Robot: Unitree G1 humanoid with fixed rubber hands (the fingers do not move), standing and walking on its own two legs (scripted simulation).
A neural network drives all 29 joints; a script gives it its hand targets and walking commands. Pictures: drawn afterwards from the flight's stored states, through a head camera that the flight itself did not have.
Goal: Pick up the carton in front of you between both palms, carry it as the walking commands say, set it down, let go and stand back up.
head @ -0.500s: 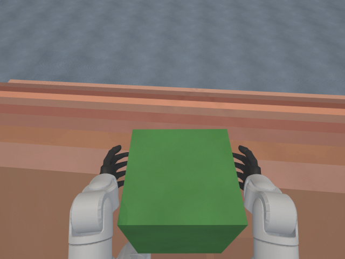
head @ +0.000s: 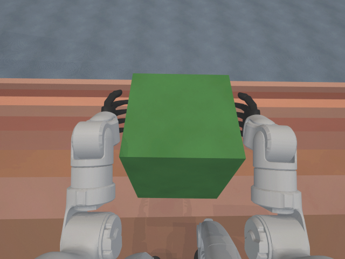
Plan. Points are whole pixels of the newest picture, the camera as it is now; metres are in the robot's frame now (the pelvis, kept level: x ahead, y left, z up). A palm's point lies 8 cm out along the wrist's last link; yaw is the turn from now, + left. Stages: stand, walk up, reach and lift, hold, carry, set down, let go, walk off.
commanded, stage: carry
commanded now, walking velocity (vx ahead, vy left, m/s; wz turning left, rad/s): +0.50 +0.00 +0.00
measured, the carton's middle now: (178, 142) +0.36 -0.01 +0.03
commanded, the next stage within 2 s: none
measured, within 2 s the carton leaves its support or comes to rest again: neither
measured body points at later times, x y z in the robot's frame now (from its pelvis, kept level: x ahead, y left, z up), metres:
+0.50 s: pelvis +0.31 -0.02 -0.04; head +0.37 -0.02 +0.41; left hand +0.67 +0.16 +0.07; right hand +0.69 -0.14 +0.06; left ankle +0.41 +0.11 -0.71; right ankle +0.21 -0.10 -0.73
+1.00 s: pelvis +0.66 +0.04 -0.29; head +0.72 +0.05 +0.16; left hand +1.02 +0.18 -0.23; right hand +1.02 -0.12 -0.22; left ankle +0.49 +0.06 -0.89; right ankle +0.83 -0.05 -0.98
